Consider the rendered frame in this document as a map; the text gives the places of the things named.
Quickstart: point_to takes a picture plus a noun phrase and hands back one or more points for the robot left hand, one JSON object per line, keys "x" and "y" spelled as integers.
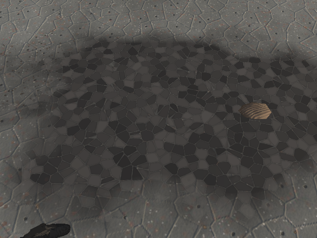
{"x": 48, "y": 231}

